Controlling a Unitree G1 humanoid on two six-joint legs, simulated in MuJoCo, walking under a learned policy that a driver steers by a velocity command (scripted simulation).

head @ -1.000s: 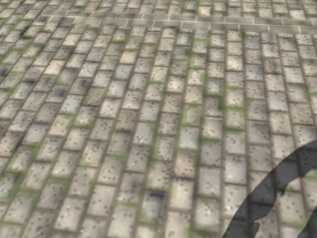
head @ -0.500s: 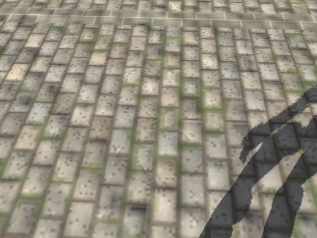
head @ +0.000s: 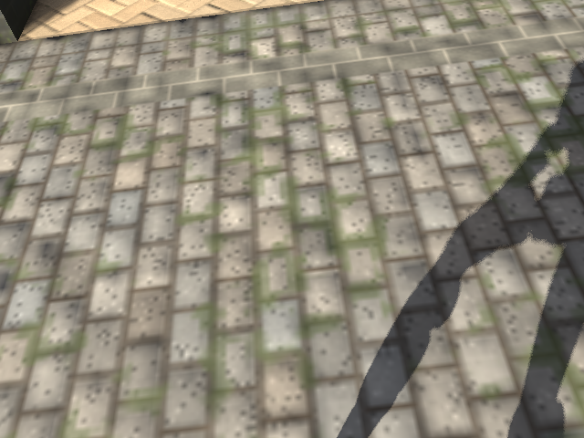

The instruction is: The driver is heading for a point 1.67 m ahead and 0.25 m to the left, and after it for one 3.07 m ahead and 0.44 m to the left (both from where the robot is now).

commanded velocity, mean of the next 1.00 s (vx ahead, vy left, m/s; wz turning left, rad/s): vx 0.48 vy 0.00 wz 0.26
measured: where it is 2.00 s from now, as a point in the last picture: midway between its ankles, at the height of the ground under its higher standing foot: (283, 208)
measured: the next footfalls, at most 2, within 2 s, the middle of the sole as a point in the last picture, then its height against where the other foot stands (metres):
left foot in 0.16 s outside the picture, level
right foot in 0.62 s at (362, 388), level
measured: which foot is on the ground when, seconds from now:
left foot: up 0.00-0.14, down 0.16-0.64, up 0.66-1.00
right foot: down 0.00-0.18, up 0.20-0.60, down 0.62-1.00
